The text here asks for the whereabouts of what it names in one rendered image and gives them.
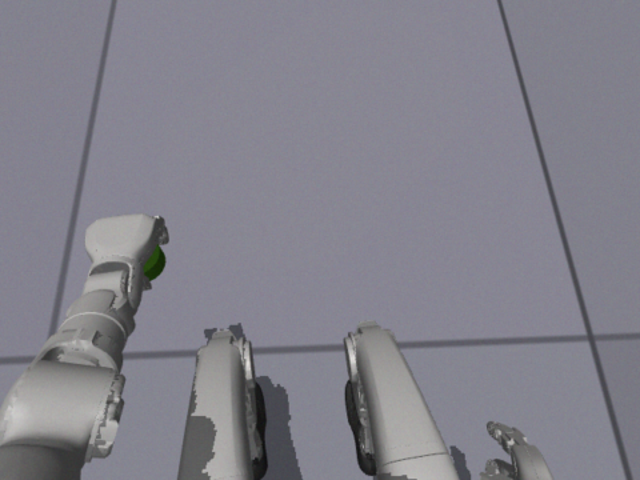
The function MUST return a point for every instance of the left robot foot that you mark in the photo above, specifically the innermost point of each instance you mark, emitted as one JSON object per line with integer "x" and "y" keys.
{"x": 260, "y": 463}

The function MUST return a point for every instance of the left robot arm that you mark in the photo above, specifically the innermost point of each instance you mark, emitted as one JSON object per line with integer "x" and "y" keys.
{"x": 65, "y": 408}

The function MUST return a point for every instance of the tin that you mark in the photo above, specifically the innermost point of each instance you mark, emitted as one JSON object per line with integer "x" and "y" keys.
{"x": 155, "y": 264}

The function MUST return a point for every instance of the right robot foot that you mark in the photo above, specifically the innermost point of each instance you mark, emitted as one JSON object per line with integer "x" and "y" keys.
{"x": 366, "y": 461}

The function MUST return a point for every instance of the left robot hand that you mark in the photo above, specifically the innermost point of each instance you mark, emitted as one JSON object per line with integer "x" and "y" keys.
{"x": 134, "y": 236}

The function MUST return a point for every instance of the right robot hand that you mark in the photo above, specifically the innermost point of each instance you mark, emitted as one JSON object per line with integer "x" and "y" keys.
{"x": 527, "y": 461}

